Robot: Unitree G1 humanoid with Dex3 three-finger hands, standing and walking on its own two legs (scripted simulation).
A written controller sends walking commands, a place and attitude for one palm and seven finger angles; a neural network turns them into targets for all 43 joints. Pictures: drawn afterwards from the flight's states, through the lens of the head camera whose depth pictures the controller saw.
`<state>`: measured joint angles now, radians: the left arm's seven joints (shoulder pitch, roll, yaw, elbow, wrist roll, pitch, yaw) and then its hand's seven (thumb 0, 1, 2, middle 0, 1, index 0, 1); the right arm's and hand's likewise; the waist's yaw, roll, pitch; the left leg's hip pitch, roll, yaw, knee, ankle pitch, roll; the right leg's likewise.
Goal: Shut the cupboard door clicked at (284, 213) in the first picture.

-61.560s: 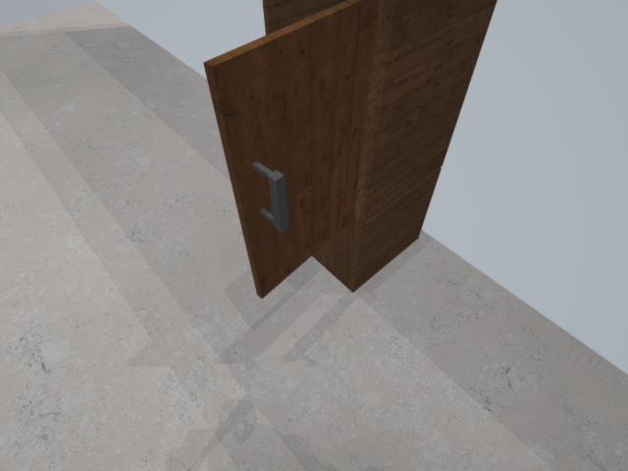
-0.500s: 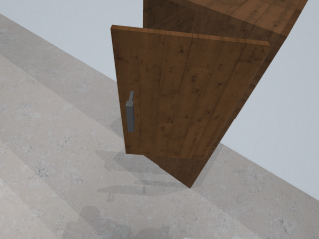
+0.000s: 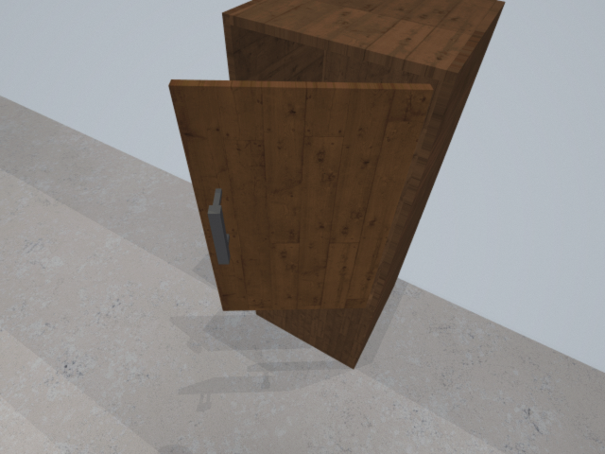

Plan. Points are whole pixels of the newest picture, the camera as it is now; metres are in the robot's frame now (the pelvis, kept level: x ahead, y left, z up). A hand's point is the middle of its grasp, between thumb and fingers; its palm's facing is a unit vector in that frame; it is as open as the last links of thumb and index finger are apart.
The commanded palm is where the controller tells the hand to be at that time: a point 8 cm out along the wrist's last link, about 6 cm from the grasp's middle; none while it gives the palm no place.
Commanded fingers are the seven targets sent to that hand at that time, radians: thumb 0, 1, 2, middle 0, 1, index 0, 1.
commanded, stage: come to a stop and stand still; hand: left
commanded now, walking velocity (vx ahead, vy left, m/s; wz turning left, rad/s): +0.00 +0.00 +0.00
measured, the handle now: (221, 227) +0.48 +0.17 -0.01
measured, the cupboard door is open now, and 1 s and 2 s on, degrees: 33 33 33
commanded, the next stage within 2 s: look again from close up in 0.18 s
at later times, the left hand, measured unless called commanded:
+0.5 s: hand out of the picture +0.01 +0.17 -0.18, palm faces +0.02 -0.98 -0.20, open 7.4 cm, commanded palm none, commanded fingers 0.00 0.90 0.90 -0.20 -0.30 -0.20 -0.30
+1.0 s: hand (151, 439) +0.16 +0.21 -0.09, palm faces +0.24 -0.95 -0.20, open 7.3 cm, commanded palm +0.13 +0.25 -0.07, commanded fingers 0.00 0.90 0.90 -0.31 -0.42 -0.31 -0.42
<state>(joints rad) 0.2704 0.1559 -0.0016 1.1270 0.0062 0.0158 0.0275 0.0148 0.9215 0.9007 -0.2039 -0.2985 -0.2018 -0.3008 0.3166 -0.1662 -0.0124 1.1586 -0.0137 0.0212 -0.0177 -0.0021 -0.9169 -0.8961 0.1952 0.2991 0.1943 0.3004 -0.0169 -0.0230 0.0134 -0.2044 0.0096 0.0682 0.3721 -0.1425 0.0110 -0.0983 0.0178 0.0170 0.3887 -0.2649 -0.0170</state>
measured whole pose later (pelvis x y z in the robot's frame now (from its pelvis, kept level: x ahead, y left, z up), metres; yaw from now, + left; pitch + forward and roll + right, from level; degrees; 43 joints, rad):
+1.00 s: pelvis +0.02 +0.00 -0.02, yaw +1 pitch +0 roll +2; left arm 0.45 0.22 0.07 0.27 -0.12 -0.04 0.09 0.02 0.91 0.90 -0.22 -0.31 -0.21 -0.31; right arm 0.29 -0.20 -0.02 0.86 0.04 -0.23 -0.06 0.01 -0.91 -0.90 0.20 0.30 0.20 0.30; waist -0.01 -0.04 0.01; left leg -0.32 -0.02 0.07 0.61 -0.29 0.02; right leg -0.33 -0.02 -0.02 0.83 -0.36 -0.01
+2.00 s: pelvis +0.01 +0.02 -0.09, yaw +3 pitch +14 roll -3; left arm 0.47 0.22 0.11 -0.11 -0.26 -0.39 -0.18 0.02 0.90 0.90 -1.05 -1.23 -1.05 -1.23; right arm 0.24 -0.23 0.01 0.49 0.01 -0.18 -0.04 0.01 -0.91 -0.90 0.20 0.30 0.20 0.30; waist 0.01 0.03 -0.15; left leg -0.89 -0.01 -0.01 1.14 -0.50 0.05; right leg -0.81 0.02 -0.09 1.09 -0.52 -0.03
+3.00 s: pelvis +0.02 +0.00 -0.07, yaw +3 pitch +12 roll -1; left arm 0.36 0.23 0.13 -0.01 -0.29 -0.34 -0.22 0.02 0.90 0.90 -1.30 -1.50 -1.30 -1.50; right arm 0.26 -0.24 0.02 0.50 0.02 -0.15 -0.04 0.01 -0.91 -0.90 0.20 0.30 0.20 0.30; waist 0.01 0.04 -0.14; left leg -0.79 0.00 -0.01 1.05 -0.47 0.01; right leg -0.72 0.03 -0.09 1.02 -0.51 -0.05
